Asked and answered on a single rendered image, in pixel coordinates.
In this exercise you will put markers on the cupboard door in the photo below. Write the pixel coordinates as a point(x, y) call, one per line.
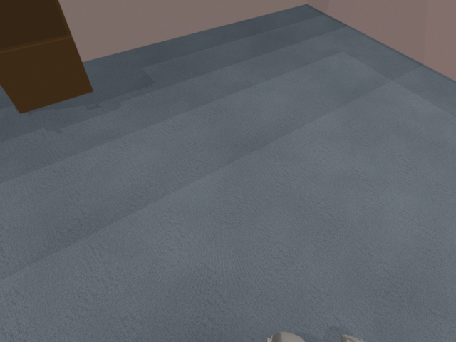
point(25, 21)

